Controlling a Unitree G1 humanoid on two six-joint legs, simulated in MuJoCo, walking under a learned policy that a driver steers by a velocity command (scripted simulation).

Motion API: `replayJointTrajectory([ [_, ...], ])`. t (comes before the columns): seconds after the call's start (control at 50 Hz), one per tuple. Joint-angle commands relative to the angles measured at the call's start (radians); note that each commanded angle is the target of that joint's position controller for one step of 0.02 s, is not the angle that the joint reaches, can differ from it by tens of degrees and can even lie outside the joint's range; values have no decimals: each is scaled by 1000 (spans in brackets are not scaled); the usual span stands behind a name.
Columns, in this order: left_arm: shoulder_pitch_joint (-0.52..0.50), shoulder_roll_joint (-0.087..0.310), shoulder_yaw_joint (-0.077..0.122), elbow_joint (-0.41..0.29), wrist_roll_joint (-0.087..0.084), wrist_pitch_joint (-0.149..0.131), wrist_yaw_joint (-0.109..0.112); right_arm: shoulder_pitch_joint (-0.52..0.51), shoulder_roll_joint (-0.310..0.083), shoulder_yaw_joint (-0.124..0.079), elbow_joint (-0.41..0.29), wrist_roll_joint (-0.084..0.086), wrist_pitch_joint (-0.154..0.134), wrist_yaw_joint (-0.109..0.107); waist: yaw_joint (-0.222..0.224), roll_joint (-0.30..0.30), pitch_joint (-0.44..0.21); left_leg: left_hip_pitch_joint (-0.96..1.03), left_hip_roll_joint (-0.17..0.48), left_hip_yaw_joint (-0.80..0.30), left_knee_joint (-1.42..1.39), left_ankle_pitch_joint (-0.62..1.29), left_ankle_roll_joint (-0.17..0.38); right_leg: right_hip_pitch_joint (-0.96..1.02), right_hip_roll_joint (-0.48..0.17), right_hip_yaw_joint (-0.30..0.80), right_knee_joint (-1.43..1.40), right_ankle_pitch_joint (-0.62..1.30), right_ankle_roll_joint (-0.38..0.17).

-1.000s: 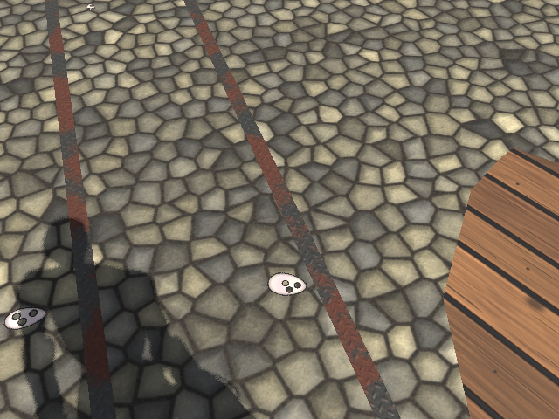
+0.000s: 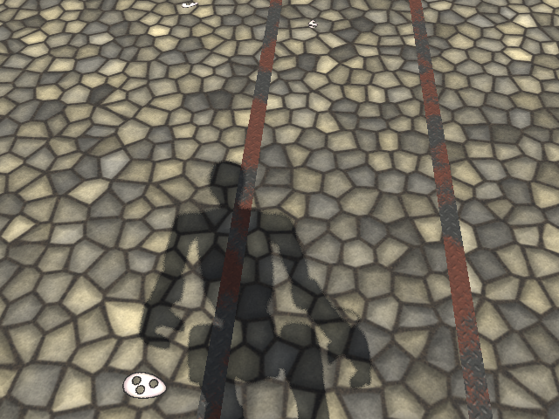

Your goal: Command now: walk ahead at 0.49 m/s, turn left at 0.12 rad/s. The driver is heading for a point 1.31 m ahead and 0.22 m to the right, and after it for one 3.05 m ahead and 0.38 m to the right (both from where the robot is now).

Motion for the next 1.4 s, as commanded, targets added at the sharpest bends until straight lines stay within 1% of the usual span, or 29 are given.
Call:
replayJointTrajectory([
  [0.02, 18, 66, 6, -29, 7, -10, -6, 27, -61, -20, -68, -7, -7, -4, -23, -79, -40, -180, 124, -19, -36, 71, -3, 139, -278, 324, -277, 41, -190],
  [0.12, 102, 130, 19, 10, -6, -1, 11, -132, -45, -8, -134, -23, -5, -8, 8, -67, 3, -259, 145, 31, -327, 276, -44, 131, -256, 190, -315, 188, -187],
  [0.18, 155, 145, 18, 28, -18, 10, 18, -248, -32, 0, -164, -15, -13, 2, 48, -77, 14, -194, 104, 70, -539, 420, -49, 140, -222, 126, -303, 184, -148],
  [0.26, 228, 154, 18, 62, -26, 26, 20, -360, -50, 0, -211, 0, -17, 21, 82, -90, 43, -199, 80, 71, -656, 404, -37, 257, -279, 153, -261, 140, -137],
  [0.32, 221, 173, 25, 68, -24, 45, 25, -351, -84, -10, -228, -1, -27, 36, 47, -105, 28, -148, 58, 78, -714, 292, 3, 348, -321, 171, -182, 233, -112],
  [0.36, 194, 162, 18, 59, -17, 56, 25, -146, -149, -47, -172, -7, -31, 30, -65, -96, -96, 163, 11, 113, -752, 273, 48, 301, -255, 123, 67, 490, -73],
  [0.38, 178, 123, -1, 28, 0, 53, 25, 61, -228, -72, -133, -19, -32, 19, -148, -18, -249, 478, 169, -50, -724, 299, 113, 108, -193, 78, 365, 325, -36],
  [0.4, 315, -15, -41, 24, -7, 33, 18, 142, -309, -91, -110, -28, -22, 21, -101, 247, -391, 843, 416, -490, -802, 143, 258, -310, -21, 32, 738, -266, 30],
  [0.42, 291, 77, -19, 43, -33, 14, 18, 158, -206, -67, -111, -24, -21, 21, -129, 194, -403, 816, 430, -621, -890, 53, 247, -415, -42, 185, 885, -430, 18],
  [0.44, 195, 153, 5, 10, -55, 7, 19, 80, -162, -51, -119, -21, -24, 18, -116, 134, -247, 682, 398, -460, -907, 92, 194, -468, -89, 189, 911, -352, 5],
  [0.48, 104, 131, 13, -7, -33, 21, 32, -66, -100, -31, -132, -24, -30, 24, -53, 18, -98, 421, 309, -225, -983, 229, 139, -398, -166, 157, 814, -197, 10],
  [0.52, 157, 88, 15, 2, -31, 52, 30, -108, -81, -30, -119, -31, -43, 28, 0, 72, -68, 302, 272, -109, -1048, 291, 134, -297, -201, 161, 763, -133, 20],
  [0.6, 110, 58, 23, -25, -30, 81, 30, -84, -109, -43, -76, -38, -52, 15, 15, 25, -12, 276, 261, 49, -1089, 440, 131, -372, -197, 180, 688, -10, 33],
  [0.72, -70, 36, 17, -97, -17, 74, 1, -43, -146, -51, -42, -33, -35, -12, -36, 8, 40, 336, 245, 201, -1112, 439, 95, -396, -178, 104, 380, 224, 31],
  [0.84, -226, 25, 9, -201, -23, 72, -38, 39, -175, -61, -3, -14, 7, -18, -79, 7, 82, 537, 305, 264, -1013, 588, 77, -454, -154, 5, 245, 90, -14],
  [0.9, -146, 69, 34, -216, -26, 79, -46, -2, -219, -72, -20, -6, 26, -29, -4, 71, -7, 548, 299, 309, -816, 1062, 46, -246, -57, -88, 241, -57, -68],
  [0.92, -37, 108, 56, -196, -30, 81, -43, -18, -232, -75, -25, -5, 34, -32, 61, 81, -68, 521, 286, 320, -660, 1159, 32, -101, -16, -103, 220, -77, -97],
  [0.94, 128, 170, 91, -155, -29, 82, -29, -38, -232, -72, -35, 0, 35, -35, 151, 54, -152, 403, 242, 336, -431, 1064, -4, 159, 12, -75, 129, -5, -139],
  [0.96, 239, 270, 118, -129, -25, 92, -3, -12, -163, -49, -64, -31, 20, -31, 155, -130, -236, 100, 171, 326, -97, 455, -47, 463, -190, 237, 122, 49, -206],
  [0.98, 196, 326, 118, -161, -18, 77, -7, 58, -56, -13, -118, -26, -22, -12, 51, -288, -376, -279, -48, 127, 209, -258, -88, 734, -414, 854, -48, -124, -419],
  [1.0, 224, 229, 92, -159, -12, 69, -11, -85, -154, -34, -138, 11, -60, 4, 129, -138, -359, -389, 5, -30, 242, -206, -59, 723, -397, 823, -129, -138, -357],
  [1.02, 178, 183, 79, -158, -13, 59, -11, -142, -163, -37, -164, 31, -74, 8, 107, -113, -224, -426, 46, -16, 178, -110, -34, 602, -364, 660, -128, -67, -310],
  [1.04, 101, 153, 69, -173, -21, 55, -12, -140, -152, -36, -153, 12, -75, 0, 50, -11, -143, -367, 93, -10, 85, -38, -34, 436, -314, 535, -132, 36, -270],
  [1.06, 40, 122, 60, -190, -18, 54, -10, -128, -163, -46, -144, -12, -66, -7, 12, -11, -103, -297, 119, -6, 5, 1, -44, 312, -278, 454, -145, 126, -249],
  [1.08, 17, 110, 54, -204, -8, 52, -6, -107, -164, -51, -145, -19, -50, -5, -15, -30, -92, -231, 136, -11, -29, 25, -53, 233, -254, 419, -168, 175, -243],
  [1.14, 36, 129, 56, -196, -10, 43, 8, -99, -124, -46, -152, -33, -18, -6, -31, -42, -74, -200, 139, 26, -145, 100, -97, 134, -228, 317, -204, 321, -245],
  [1.26, 136, 146, 53, -150, -16, 48, 29, -301, -80, -22, -206, -25, -21, 6, 57, -98, -30, -177, 89, 63, -559, 454, -103, 133, -166, 203, -210, 240, -162],
  [1.34, 192, 157, 53, -117, -19, 51, 29, -396, -100, -23, -241, -13, -33, 26, 96, -109, 14, -213, 67, 57, -671, 450, -72, 241, -236, 269, -178, 156, -163],
  [1.4, 202, 169, 58, -100, -17, 62, 37, -387, -120, -28, -255, -14, -44, 40, 74, -124, 16, -216, 53, 55, -723, 333, -28, 350, -288, 309, -117, 245, -142],
])
Next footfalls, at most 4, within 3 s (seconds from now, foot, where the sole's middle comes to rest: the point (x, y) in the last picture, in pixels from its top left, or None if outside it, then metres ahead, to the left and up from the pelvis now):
0.38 left None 0.39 0.16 -0.77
0.94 right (340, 350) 0.65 -0.11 -0.77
1.46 left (310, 234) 1.01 -0.05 -0.77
2.02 right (419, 197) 1.15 -0.40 -0.77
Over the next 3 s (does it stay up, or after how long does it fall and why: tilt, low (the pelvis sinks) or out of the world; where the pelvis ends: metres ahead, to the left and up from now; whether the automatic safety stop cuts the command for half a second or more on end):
stays up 1.57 -0.31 0.00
